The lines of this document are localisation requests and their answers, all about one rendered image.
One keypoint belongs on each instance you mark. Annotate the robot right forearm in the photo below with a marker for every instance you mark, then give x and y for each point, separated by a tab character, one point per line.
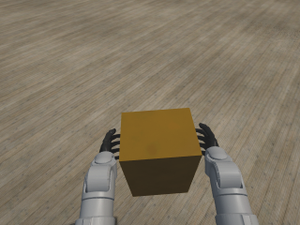
228	189

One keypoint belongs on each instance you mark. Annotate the robot right hand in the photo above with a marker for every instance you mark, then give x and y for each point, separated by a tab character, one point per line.
208	137

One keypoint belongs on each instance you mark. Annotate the robot left forearm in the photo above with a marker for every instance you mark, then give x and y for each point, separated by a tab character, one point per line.
98	191

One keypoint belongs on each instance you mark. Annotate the robot left hand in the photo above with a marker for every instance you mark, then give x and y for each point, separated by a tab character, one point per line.
107	143

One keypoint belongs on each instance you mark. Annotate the carton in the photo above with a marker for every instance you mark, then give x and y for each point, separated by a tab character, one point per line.
159	151

